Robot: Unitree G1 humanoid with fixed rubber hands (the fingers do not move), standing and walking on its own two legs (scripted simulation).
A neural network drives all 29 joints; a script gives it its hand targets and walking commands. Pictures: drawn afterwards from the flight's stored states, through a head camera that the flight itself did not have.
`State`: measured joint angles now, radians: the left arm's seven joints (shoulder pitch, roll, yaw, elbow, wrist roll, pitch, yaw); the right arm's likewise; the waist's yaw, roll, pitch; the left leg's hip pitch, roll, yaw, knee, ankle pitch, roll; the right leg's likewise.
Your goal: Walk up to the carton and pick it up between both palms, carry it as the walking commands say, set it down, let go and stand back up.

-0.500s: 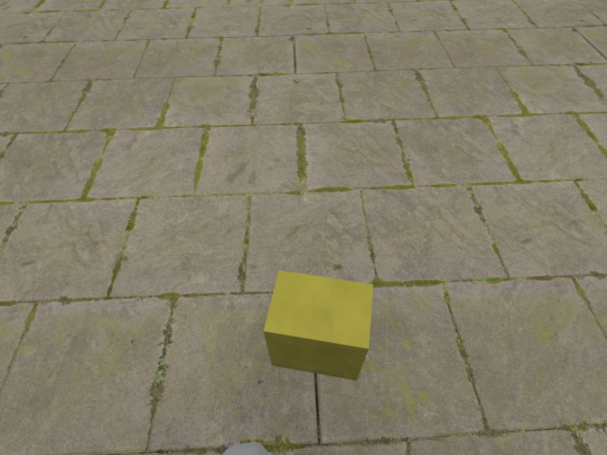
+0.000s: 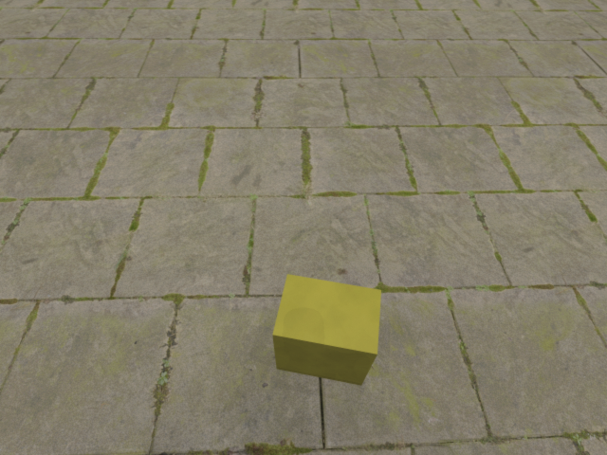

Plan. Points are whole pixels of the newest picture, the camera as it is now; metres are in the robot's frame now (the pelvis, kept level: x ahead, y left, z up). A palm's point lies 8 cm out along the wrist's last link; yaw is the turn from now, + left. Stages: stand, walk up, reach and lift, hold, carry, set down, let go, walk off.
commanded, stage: walk up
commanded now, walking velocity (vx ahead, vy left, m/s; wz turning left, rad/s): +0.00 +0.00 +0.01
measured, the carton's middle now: (325, 331) +0.53 -0.07 -0.62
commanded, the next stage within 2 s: stand in 1.18 s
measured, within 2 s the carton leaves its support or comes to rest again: neither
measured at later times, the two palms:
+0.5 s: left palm out of the picture +0.15 +0.23 -0.14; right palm out of the picture +0.01 -0.22 -0.13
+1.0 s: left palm (150, 408) +0.22 +0.25 -0.16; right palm (441, 407) +0.21 -0.20 -0.14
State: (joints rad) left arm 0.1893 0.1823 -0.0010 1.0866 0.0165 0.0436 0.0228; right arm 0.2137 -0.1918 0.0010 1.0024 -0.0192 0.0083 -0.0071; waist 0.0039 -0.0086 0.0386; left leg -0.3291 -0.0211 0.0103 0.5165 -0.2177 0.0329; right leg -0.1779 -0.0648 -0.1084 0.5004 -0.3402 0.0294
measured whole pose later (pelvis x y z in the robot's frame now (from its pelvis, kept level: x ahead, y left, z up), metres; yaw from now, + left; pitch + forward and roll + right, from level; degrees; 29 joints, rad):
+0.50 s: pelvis +0.08 +0.02 +0.01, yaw -5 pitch +3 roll +0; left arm 0.25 0.18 0.00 0.98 0.02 0.03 -0.02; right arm 0.37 -0.19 0.00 1.09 -0.03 -0.05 -0.01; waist -0.04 -0.02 -0.05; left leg -0.18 0.00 0.14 0.43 -0.31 0.06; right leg -0.45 -0.06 -0.06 0.88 -0.43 0.02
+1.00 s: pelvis +0.21 +0.03 -0.01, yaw -6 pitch +0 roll -2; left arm 0.29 0.16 0.00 1.13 0.00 0.01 0.03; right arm 0.24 -0.16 0.00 1.10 -0.02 -0.04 -0.02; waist 0.01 -0.02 0.01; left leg -0.28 0.01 0.08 0.63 -0.35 0.06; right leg -0.18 -0.06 -0.11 0.61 -0.45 0.03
